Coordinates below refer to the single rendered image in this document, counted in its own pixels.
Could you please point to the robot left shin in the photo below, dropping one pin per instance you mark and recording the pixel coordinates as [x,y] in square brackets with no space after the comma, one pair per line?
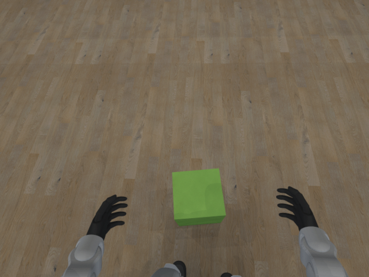
[168,265]

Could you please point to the right robot forearm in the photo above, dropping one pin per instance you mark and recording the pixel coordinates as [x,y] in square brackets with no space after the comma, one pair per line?
[318,254]

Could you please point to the left robot forearm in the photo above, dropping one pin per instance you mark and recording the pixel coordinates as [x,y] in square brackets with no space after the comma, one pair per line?
[85,260]

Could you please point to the left robot foot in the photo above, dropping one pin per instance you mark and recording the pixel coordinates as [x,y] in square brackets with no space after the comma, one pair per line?
[181,267]

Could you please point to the robot left hand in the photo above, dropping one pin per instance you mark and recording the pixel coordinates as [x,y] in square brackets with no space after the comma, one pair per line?
[101,222]

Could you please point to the robot right hand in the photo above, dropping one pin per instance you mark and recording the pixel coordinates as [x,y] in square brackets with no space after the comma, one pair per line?
[303,214]

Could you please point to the carton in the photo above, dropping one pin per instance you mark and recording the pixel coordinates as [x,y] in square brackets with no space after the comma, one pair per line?
[198,197]

